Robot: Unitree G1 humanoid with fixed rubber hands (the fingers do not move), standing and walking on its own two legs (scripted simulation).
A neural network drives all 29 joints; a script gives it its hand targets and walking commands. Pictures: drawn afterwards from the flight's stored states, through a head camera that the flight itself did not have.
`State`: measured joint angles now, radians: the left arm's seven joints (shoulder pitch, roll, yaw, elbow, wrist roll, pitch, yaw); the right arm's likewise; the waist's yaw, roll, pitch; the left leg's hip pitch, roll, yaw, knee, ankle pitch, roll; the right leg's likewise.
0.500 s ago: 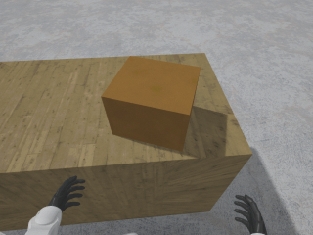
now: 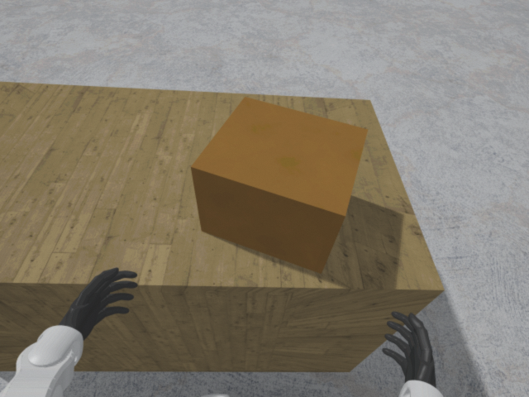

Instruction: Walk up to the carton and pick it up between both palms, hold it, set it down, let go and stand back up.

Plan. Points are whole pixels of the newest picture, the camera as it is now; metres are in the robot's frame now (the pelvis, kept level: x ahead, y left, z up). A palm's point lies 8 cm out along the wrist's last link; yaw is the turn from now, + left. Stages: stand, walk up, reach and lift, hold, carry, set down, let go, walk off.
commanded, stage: reach and lift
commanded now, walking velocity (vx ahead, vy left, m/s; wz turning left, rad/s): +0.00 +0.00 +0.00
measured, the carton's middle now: (281, 182) +0.48 +0.02 +0.01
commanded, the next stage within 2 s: none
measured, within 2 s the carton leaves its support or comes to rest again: neither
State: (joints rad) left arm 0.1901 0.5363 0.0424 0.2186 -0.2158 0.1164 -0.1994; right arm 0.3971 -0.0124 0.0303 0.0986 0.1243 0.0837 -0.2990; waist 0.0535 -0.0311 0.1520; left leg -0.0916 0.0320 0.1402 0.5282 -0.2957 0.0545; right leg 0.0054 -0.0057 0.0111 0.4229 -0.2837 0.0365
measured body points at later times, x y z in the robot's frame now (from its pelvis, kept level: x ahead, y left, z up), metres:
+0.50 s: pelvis +0.02 +0.01 +0.00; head +0.06 +0.06 +0.44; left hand +0.23 +0.32 +0.02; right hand +0.23 -0.15 +0.01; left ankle +0.01 +0.07 -0.74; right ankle -0.02 -0.15 -0.74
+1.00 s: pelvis -0.01 +0.00 +0.00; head +0.01 +0.06 +0.45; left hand +0.31 +0.30 +0.07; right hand +0.27 -0.16 +0.07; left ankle +0.01 +0.08 -0.74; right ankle -0.02 -0.15 -0.74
